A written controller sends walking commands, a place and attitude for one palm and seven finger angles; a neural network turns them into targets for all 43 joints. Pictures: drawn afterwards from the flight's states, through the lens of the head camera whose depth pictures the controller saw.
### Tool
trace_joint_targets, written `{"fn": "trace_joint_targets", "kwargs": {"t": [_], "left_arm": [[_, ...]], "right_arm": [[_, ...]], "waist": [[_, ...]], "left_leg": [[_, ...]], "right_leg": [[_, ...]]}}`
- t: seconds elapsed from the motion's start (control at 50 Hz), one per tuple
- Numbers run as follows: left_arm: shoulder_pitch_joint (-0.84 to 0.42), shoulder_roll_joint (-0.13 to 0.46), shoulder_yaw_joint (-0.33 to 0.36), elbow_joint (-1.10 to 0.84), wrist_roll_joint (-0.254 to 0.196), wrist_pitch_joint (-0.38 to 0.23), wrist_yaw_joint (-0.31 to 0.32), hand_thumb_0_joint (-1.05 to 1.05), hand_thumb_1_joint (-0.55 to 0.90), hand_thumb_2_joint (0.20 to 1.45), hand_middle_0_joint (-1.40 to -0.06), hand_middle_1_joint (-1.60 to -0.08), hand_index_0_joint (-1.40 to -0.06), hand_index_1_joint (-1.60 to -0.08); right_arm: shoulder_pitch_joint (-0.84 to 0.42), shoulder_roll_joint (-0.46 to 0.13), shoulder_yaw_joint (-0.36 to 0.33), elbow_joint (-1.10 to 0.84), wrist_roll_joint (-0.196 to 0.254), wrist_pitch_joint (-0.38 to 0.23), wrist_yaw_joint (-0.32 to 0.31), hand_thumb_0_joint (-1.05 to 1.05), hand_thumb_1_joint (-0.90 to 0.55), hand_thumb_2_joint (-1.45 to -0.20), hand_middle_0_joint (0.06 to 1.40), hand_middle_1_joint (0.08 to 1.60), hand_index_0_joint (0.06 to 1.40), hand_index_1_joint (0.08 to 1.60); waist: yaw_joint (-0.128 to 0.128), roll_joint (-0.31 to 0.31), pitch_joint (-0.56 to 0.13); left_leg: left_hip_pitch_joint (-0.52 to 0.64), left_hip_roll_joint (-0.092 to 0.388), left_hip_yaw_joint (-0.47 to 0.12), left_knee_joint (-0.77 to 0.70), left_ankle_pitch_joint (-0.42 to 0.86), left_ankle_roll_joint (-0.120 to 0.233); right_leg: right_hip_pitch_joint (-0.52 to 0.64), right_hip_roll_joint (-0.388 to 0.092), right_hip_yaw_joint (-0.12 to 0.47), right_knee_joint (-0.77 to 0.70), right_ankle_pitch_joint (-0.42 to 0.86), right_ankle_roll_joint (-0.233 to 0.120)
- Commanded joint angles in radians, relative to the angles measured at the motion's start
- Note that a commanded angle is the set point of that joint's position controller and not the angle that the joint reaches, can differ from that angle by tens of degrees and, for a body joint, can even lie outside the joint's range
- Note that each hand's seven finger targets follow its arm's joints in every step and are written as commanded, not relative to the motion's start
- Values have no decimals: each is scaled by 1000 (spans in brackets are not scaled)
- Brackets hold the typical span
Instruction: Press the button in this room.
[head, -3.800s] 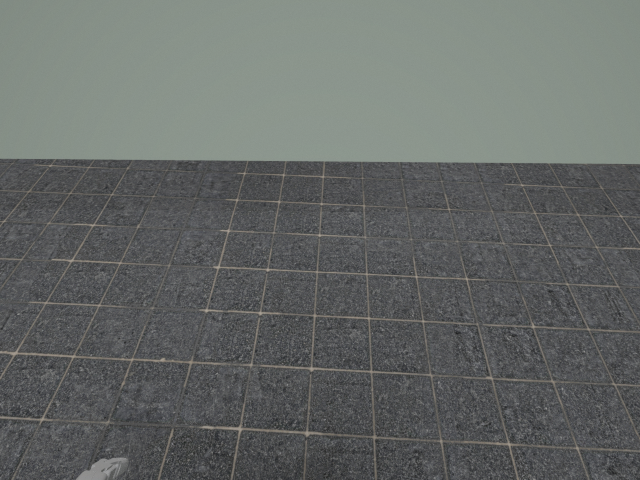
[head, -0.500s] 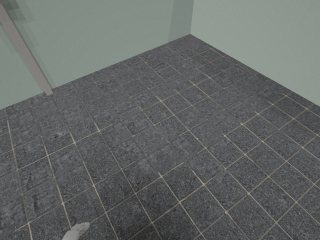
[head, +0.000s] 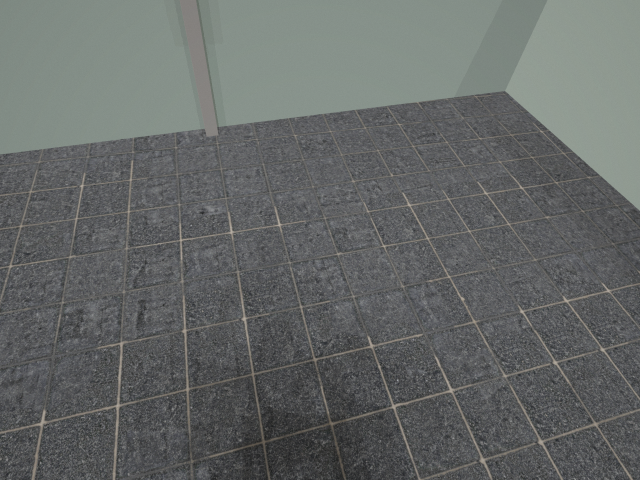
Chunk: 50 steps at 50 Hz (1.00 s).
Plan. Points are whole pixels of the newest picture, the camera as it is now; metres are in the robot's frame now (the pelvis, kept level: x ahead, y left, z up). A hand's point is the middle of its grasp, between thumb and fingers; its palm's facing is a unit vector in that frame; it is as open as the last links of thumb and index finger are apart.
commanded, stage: turn or walk to find it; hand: left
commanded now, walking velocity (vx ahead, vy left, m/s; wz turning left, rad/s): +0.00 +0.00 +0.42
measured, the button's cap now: out of the picture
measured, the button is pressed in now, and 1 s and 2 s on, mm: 0 0 0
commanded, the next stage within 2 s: none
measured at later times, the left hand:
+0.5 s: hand out of the picture +0.01 +0.20 -0.14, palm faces +0.21 -0.94 -0.27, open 7.3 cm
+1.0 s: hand out of the picture -0.12 +0.24 -0.16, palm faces +0.44 -0.87 -0.25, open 7.4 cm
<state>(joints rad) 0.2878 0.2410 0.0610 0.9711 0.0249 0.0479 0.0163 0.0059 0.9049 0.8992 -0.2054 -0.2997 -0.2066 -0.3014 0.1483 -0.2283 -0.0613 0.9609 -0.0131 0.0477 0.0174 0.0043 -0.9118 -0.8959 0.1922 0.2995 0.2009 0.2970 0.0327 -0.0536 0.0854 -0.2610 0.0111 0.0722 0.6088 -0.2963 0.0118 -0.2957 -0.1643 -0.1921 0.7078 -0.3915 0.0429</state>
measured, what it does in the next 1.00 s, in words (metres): steps on the spot, turning left: right foot, then left foot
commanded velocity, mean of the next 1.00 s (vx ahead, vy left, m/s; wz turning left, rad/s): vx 0.00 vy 0.00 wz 0.42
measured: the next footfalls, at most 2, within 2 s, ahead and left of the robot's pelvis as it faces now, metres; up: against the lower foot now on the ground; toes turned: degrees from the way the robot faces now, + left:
right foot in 0.44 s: +0.01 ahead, -0.12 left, +0.00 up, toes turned +7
left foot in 0.82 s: -0.07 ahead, +0.14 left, +0.00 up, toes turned +26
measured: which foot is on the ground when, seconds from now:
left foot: down 0.00-0.44, up 0.46-0.80, down 0.82-1.00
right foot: up 0.00-0.42, down 0.44-0.82, up 0.84-1.00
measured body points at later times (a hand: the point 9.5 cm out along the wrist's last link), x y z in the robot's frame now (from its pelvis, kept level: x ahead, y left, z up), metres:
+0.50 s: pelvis -0.04 -0.01 +0.01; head -0.02 -0.03 +0.46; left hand +0.00 +0.24 -0.12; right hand +0.04 -0.25 -0.15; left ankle -0.01 +0.10 -0.70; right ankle -0.03 -0.12 -0.72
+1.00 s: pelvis -0.08 +0.02 +0.01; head -0.06 +0.05 +0.46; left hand -0.14 +0.29 -0.14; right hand +0.11 -0.17 -0.12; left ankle -0.11 +0.12 -0.72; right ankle -0.04 -0.12 -0.66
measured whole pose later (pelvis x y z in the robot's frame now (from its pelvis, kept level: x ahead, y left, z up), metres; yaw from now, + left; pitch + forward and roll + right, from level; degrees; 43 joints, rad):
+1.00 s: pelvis -0.08 +0.02 +0.01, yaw +24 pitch -1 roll -1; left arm 0.21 0.26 0.07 0.98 0.02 0.07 0.01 0.01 0.91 0.90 -0.20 -0.30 -0.20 -0.30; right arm 0.16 -0.20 -0.04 0.95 -0.02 0.02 0.00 0.00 -0.91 -0.90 0.20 0.30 0.20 0.30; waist 0.01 -0.04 0.08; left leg -0.25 0.00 0.04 0.52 -0.26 0.03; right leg -0.44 -0.10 -0.06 1.06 -0.44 0.07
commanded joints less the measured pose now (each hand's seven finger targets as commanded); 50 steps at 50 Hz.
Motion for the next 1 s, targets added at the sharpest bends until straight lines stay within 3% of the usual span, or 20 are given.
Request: {"fn": "trace_joint_targets", "kwargs": {"t": [0.0,0.04,0.08,0.22,0.3,0.36,0.38,0.4,0.42,0.44,0.48,0.52,0.7,0.76,0.78,0.8,0.82,0.86,0.9,0.98], "left_arm": [[-122,86,19,-119,-3,-3,10,0,900,900,-200,-300,-200,-300],[-65,85,25,-78,-2,-7,-3,0,900,900,-200,-300,-200,-300],[-29,86,24,-58,-3,-7,-8,0,900,900,-200,-300,-200,-300],[-88,69,19,-95,-7,-10,1,0,900,900,-200,-300,-200,-300],[-71,51,13,-106,-13,-16,6,0,900,900,-200,-300,-200,-300],[-6,53,16,-98,-16,-24,11,0,900,900,-200,-300,-200,-300],[30,69,20,-91,-14,-31,13,0,900,900,-200,-300,-200,-300],[57,120,31,-91,-4,-39,19,0,900,900,-200,-300,-200,-300],[40,205,47,-107,9,-43,23,0,900,900,-200,-300,-200,-300],[-15,206,45,-136,-3,-42,24,0,900,900,-200,-300,-200,-300],[-137,149,35,-157,-5,-41,26,0,900,900,-200,-300,-200,-300],[-161,107,19,-156,-3,-53,21,0,900,900,-200,-300,-200,-300],[4,180,41,-76,9,-47,17,0,900,900,-200,-300,-200,-300],[-29,181,43,-72,-2,-39,16,0,900,900,-200,-300,-200,-300],[-27,154,39,-76,-9,-32,12,0,900,900,-200,-300,-200,-300],[-3,90,30,-108,-16,-25,6,0,900,900,-200,-300,-200,-300],[-72,66,12,-141,-6,-21,8,0,900,900,-200,-300,-200,-300],[-150,76,22,-125,-9,-9,10,0,900,900,-200,-300,-200,-300],[-113,73,24,-95,-7,-12,-2,0,900,900,-200,-300,-200,-300],[-91,69,19,-84,-9,-12,-5,0,900,900,-200,-300,-200,-300]], "right_arm": [[121,-230,-49,-37,-10,-29,-30,0,-900,-900,200,300,200,300],[3,-184,-28,-70,-9,-33,-34,0,-900,-900,200,300,200,300],[-6,-174,-24,-79,-5,-39,-34,0,-900,-900,200,300,200,300],[63,-177,-37,-71,-9,-31,-32,0,-900,-900,200,300,200,300],[56,-180,-44,-80,-15,-22,-28,0,-900,-900,200,300,200,300],[46,-169,-47,-86,-12,-17,-22,0,-900,-900,200,300,200,300],[31,-159,-47,-92,-6,-16,-18,0,-900,-900,200,300,200,300],[43,-110,-43,-100,0,-14,-13,0,-900,-900,200,300,200,300],[48,-51,-32,-128,2,-15,-10,0,-900,-900,200,300,200,300],[37,-114,-50,-123,-14,-4,-11,0,-900,-900,200,300,200,300],[60,-110,-56,-86,-14,16,0,0,-900,-900,200,300,200,300],[112,-84,-46,-53,-14,13,5,0,-900,-900,200,300,200,300],[2,-48,-17,-65,4,-8,-2,0,-900,-900,200,300,200,300],[84,-71,-17,-43,2,-20,-7,0,-900,-900,200,300,200,300],[112,-115,-26,-37,1,-29,-5,0,-900,-900,200,300,200,300],[139,-217,-49,-44,-9,-39,-8,0,-900,-900,200,300,200,300],[196,-258,-59,-31,-7,-31,-13,0,-900,-900,200,300,200,300],[154,-212,-47,-25,-11,-34,-34,0,-900,-900,200,300,200,300],[55,-171,-29,-54,-12,-39,-36,0,-900,-900,200,300,200,300],[65,-170,-30,-61,-7,-43,-36,0,-900,-900,200,300,200,300]], "waist": [[-98,280,-78],[-38,220,-36],[-31,200,-69],[-68,187,-88],[-58,199,-104],[-26,182,-118],[-4,163,-120],[7,27,-136],[9,-227,-96],[8,-216,-87],[-54,-115,-3],[-76,-79,-11],[17,-163,-88],[-34,-148,-129],[-52,-21,-155],[-62,288,-174],[-100,327,-163],[-97,321,-117],[-50,219,-80],[-56,188,-108]], "left_leg": [[79,344,-417,-332,248,178],[26,249,-305,-337,180,139],[45,216,-271,-334,215,134],[99,221,-372,-330,204,167],[45,210,-431,-311,206,168],[-41,162,-440,-280,159,132],[-109,128,-410,-239,114,98],[-237,43,-327,-98,-1,38],[-389,-93,-142,149,-178,-33],[-335,-54,-163,348,-229,-31],[-299,-17,-159,544,-137,-31],[-299,-3,-115,584,-55,-54],[-157,3,7,145,-168,-71],[15,0,26,-106,25,-55],[152,49,-34,-222,170,-35],[290,295,-344,-244,487,70],[234,399,-411,-260,629,174],[135,321,-372,-279,475,166],[82,256,-289,-289,396,139],[142,226,-273,-285,436,147]], "right_leg": [[-264,42,163,401,-176,18],[-238,41,169,411,-40,22],[-207,52,162,377,-5,30],[-177,87,170,216,-49,35],[-66,119,168,54,-55,19],[88,143,155,-154,55,4],[186,126,158,-284,132,-2],[296,-2,286,-410,66,-45],[295,-255,550,-506,-5,-151],[118,-312,542,-531,-33,-193],[-31,-214,417,-524,-29,-170],[32,-130,254,-447,180,-145],[219,-179,171,-283,615,-175],[164,-155,104,-172,573,-104],[66,-118,66,-49,462,-54],[-187,3,11,138,34,21],[-231,49,71,293,-268,28],[-256,42,170,422,-167,18],[-231,41,170,421,-58,24],[-207,65,160,315,-30,36]]}}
